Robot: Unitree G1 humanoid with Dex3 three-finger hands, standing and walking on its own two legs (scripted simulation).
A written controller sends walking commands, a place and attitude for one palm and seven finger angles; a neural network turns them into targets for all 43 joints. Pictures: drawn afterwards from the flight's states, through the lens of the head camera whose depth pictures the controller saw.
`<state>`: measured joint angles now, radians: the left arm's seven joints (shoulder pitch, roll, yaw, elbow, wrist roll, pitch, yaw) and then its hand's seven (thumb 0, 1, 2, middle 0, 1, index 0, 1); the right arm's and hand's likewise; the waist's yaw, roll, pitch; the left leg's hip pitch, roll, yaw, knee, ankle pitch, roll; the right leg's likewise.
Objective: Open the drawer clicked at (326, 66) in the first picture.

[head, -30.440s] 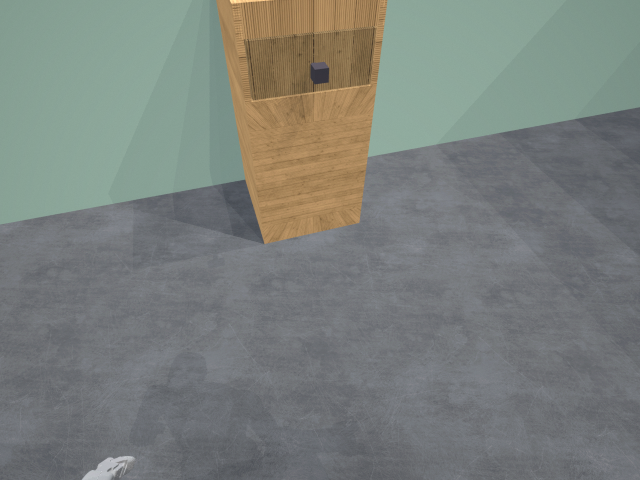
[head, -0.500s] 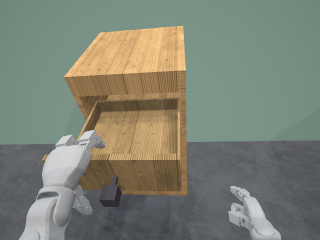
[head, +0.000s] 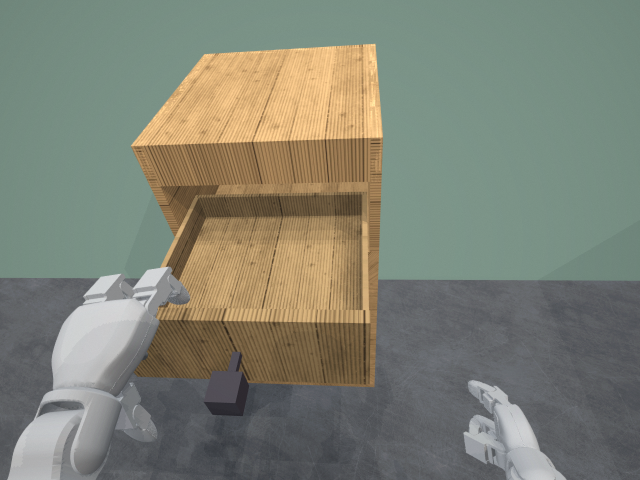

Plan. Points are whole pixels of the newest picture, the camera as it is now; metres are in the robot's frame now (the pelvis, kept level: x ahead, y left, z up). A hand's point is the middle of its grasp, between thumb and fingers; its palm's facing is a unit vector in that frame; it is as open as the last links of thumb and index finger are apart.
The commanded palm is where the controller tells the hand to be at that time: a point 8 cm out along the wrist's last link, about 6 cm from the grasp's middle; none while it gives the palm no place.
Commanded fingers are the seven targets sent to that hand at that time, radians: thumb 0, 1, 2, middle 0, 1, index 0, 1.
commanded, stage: draw the hand back to the body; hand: left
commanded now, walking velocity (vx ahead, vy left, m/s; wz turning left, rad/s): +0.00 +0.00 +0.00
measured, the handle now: (231, 379) +0.25 +0.19 -0.03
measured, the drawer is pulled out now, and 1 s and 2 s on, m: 0.30 0.30 0.30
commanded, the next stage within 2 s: step back with the hand held close in 1.10 s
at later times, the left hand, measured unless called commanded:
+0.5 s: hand (135, 318) +0.21 +0.22 +0.16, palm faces +0.38 -0.86 -0.35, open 12.2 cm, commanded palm +0.15 +0.27 +0.18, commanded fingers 0.00 0.23 0.62 -0.25 -0.73 -0.25 -0.73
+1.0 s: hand (131, 337) +0.20 +0.23 +0.15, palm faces +0.42 -0.82 -0.39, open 7.9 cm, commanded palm +0.14 +0.27 +0.18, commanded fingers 0.00 0.90 0.90 -0.20 -0.30 -0.20 -0.30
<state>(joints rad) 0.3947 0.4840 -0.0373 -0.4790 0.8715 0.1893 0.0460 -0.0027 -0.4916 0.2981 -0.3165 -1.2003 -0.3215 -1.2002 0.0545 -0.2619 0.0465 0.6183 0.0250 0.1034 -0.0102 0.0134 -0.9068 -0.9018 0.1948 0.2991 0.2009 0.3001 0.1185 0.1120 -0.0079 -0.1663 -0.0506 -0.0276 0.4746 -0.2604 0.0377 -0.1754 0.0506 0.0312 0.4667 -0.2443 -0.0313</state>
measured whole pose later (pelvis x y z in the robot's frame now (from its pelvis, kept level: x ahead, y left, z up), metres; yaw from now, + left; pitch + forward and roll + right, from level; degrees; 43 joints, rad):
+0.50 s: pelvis +0.03 +0.00 +0.00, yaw +2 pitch -3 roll -1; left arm 0.51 0.31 0.23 -0.55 -0.06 -0.06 0.11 -0.01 -0.09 0.47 -0.28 -0.94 -0.28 -0.94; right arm 0.18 -0.20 0.05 0.63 0.01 -0.11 -0.06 0.01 -0.90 -0.90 0.20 0.30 0.20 0.30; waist 0.05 0.04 0.02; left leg -0.12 -0.06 -0.06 0.47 -0.30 0.04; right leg -0.11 0.04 0.00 0.45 -0.28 -0.03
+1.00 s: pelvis +0.03 -0.01 +0.00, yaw +3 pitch -2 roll +0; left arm 0.55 0.32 0.26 -0.49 -0.07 -0.06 0.12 0.01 0.75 0.83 -0.21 -0.39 -0.22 -0.39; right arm 0.15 -0.21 0.03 0.63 0.02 -0.11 -0.08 0.01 -0.91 -0.90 0.20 0.30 0.20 0.30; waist 0.06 0.07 0.00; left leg -0.14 -0.05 -0.08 0.48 -0.30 0.02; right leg -0.13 0.05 -0.02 0.46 -0.29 -0.05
